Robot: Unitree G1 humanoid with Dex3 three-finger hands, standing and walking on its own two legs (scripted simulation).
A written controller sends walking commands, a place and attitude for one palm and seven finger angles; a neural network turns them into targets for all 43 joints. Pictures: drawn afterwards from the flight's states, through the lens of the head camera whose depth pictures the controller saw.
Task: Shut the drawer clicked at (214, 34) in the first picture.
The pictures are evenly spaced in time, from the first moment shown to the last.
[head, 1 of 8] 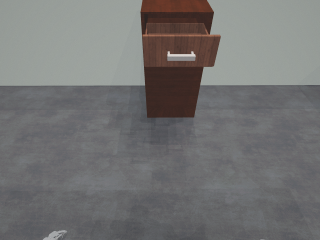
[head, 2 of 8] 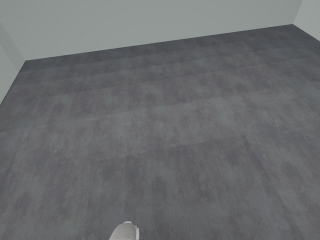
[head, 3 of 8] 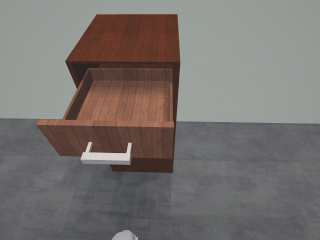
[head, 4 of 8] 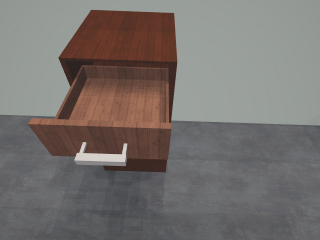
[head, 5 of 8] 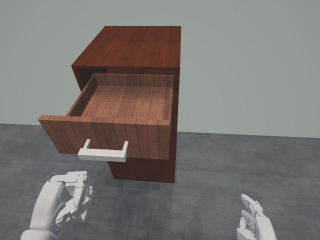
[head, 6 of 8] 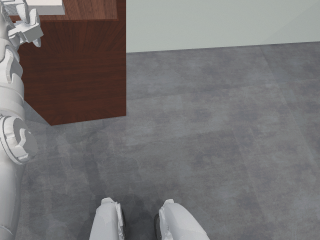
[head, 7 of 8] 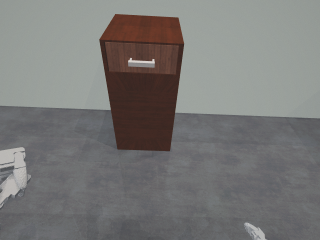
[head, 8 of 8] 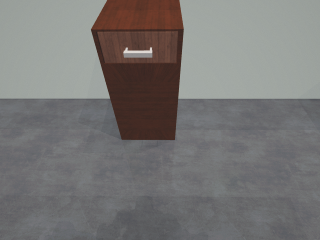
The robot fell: no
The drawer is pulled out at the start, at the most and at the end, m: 0.29 0.29 0.00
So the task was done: yes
